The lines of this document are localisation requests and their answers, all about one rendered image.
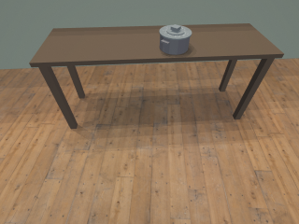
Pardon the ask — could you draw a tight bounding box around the knob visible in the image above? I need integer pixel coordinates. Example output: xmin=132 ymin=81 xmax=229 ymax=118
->
xmin=170 ymin=24 xmax=181 ymax=32

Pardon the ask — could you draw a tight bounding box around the pot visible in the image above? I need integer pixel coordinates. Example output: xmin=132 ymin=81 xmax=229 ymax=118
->
xmin=159 ymin=35 xmax=190 ymax=55

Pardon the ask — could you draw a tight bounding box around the table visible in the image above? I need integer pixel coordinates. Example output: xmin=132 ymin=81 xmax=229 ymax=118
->
xmin=29 ymin=23 xmax=284 ymax=129

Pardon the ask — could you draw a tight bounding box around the lid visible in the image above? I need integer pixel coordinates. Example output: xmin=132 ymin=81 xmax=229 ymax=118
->
xmin=159 ymin=24 xmax=192 ymax=40

